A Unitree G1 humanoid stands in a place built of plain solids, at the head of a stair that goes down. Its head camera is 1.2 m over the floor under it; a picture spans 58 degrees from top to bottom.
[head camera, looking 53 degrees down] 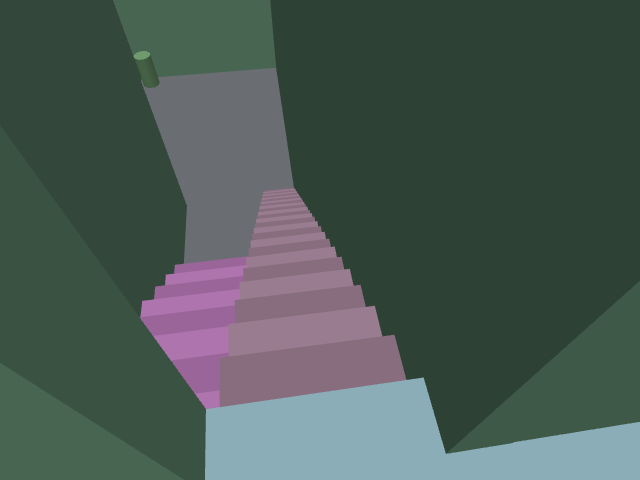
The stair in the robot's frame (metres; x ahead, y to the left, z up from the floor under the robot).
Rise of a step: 0.20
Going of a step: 0.22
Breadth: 0.60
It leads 8 degrees to the left of straight ahead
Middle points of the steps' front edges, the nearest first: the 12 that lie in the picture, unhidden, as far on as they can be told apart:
0.38 0.01 0.00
0.60 0.04 -0.19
0.82 0.07 -0.39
1.04 0.10 -0.59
1.25 0.13 -0.78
1.47 0.16 -0.98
1.69 0.20 -1.17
1.90 0.23 -1.37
2.12 0.26 -1.57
2.34 0.29 -1.76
2.56 0.32 -1.96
2.78 0.35 -2.15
